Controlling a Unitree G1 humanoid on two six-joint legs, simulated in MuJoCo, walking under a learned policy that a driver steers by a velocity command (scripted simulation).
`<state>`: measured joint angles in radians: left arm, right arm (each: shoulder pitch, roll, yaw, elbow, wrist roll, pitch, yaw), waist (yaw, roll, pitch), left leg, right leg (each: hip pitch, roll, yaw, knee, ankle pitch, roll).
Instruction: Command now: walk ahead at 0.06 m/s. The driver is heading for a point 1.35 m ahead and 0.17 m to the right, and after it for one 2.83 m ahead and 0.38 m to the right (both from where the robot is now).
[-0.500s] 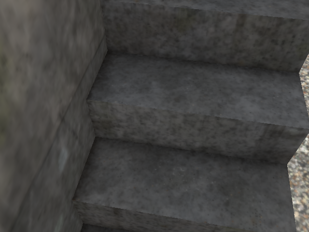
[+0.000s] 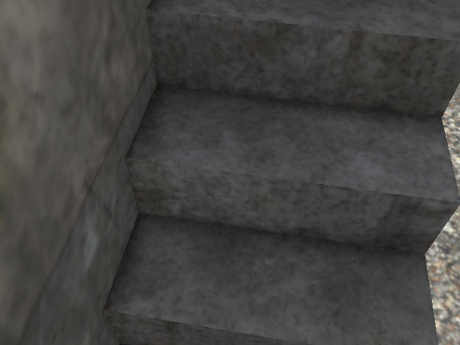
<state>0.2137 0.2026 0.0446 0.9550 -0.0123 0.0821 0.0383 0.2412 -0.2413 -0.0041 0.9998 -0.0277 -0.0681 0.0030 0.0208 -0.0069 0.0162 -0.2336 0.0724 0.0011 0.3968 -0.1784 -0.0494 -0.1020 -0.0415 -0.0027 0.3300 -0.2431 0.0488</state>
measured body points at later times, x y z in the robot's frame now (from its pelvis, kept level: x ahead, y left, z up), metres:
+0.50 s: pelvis +0.01 +0.00 -0.01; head +0.04 +0.00 +0.44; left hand +0.13 +0.24 -0.13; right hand +0.18 -0.23 -0.12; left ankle +0.02 +0.15 -0.74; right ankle -0.05 -0.15 -0.74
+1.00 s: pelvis +0.06 -0.11 +0.00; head +0.09 -0.12 +0.45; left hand +0.14 +0.13 -0.11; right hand +0.28 -0.36 -0.09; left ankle +0.02 +0.00 -0.46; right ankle -0.05 -0.20 -0.74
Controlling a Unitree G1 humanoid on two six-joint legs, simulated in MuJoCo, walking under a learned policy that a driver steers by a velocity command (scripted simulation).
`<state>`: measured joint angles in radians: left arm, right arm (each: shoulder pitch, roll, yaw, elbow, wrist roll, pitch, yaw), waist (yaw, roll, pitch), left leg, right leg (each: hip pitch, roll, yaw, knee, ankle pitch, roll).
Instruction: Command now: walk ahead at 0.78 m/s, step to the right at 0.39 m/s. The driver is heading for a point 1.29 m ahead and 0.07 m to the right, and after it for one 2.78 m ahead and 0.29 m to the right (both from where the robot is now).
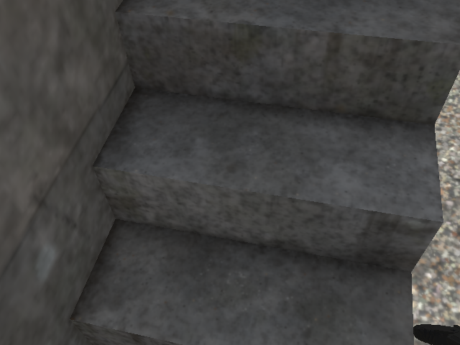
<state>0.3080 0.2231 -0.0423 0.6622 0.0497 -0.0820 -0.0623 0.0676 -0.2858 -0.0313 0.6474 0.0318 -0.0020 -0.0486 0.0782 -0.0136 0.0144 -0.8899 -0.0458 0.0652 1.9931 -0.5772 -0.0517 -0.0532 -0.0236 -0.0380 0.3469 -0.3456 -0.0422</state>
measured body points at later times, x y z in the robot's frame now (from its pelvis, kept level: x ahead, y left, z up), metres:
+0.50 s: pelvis +0.18 -0.04 +0.18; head +0.15 -0.03 +0.63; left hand +0.41 +0.13 +0.16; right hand +0.23 -0.30 +0.06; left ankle +0.12 +0.06 -0.54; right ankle +0.14 -0.18 -0.44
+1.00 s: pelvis +0.35 -0.04 +0.22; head +0.43 -0.06 +0.66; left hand +0.60 +0.20 +0.20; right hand +0.37 -0.27 +0.06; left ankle +0.13 +0.06 -0.50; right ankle +0.21 -0.16 -0.15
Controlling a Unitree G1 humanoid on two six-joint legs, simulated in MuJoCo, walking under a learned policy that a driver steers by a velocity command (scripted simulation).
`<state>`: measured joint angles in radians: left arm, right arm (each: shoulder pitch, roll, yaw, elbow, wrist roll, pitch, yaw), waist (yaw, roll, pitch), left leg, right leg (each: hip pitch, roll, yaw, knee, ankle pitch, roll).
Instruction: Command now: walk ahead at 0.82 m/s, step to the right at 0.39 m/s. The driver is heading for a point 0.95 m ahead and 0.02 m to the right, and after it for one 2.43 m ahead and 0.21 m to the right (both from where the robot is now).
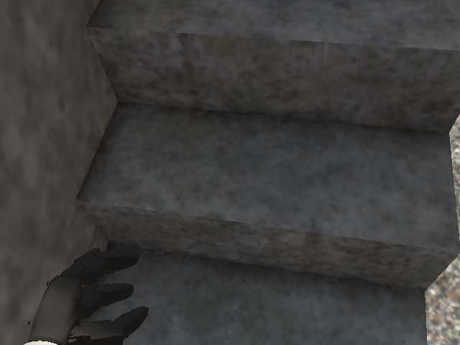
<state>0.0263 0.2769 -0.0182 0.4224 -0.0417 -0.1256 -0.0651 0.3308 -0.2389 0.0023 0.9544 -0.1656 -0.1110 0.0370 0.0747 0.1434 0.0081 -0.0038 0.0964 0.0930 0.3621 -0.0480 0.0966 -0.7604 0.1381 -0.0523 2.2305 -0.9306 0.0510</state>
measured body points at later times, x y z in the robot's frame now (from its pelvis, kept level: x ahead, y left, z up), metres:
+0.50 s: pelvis +0.28 +0.03 +0.22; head +0.28 +0.00 +0.67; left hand +0.62 +0.09 +0.38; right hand -0.01 -0.13 +0.12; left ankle +0.05 +0.15 -0.47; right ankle +0.33 -0.04 -0.30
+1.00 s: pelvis +0.36 +0.04 +0.41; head +0.39 +0.08 +0.85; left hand +0.48 +0.33 +0.31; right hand +0.44 -0.17 +0.29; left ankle +0.45 +0.22 -0.20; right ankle +0.30 -0.09 -0.04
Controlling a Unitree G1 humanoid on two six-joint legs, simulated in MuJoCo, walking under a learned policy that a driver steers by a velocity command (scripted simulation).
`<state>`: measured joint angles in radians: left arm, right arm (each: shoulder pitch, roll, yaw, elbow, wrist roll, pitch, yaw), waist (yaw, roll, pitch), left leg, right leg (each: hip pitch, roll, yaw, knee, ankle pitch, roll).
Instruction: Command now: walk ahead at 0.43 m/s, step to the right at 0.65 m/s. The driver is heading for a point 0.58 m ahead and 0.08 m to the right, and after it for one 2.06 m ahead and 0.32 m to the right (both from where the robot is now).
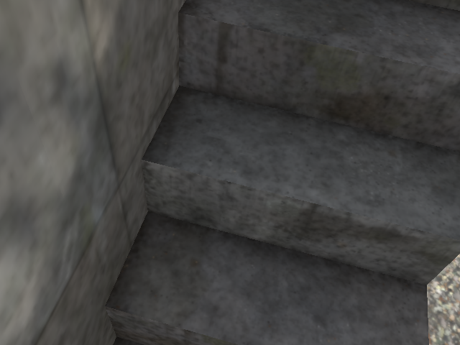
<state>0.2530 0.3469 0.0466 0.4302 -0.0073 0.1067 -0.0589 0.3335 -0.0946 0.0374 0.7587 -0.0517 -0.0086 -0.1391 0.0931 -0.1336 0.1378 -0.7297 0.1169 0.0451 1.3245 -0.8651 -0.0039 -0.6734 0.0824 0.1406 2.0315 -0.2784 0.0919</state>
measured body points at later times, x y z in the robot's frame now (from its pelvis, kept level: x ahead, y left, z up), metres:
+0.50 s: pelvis -0.02 -0.08 -0.07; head -0.04 -0.04 +0.38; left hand +0.16 +0.15 -0.13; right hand +0.13 -0.33 -0.15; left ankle -0.06 -0.01 -0.79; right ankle -0.10 -0.17 -0.72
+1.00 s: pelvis +0.02 -0.12 -0.04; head +0.12 -0.10 +0.40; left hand +0.27 +0.10 -0.14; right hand +0.11 -0.38 -0.16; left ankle -0.05 -0.02 -0.79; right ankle -0.08 -0.31 -0.67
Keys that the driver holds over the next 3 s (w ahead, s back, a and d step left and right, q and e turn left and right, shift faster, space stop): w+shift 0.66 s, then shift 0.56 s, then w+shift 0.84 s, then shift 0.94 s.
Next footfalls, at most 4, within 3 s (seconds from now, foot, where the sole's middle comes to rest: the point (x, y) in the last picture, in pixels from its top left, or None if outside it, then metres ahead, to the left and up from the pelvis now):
0.16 right None -0.05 -0.13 -0.82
0.46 left None -0.02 0.00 -0.82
0.78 right None -0.05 -0.29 -0.81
1.00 right None -0.05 -0.31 -0.70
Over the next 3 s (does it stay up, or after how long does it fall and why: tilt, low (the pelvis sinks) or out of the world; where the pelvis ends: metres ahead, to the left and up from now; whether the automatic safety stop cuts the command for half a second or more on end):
stays up -0.13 -0.02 -0.07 its command is cut before an obstacle from the start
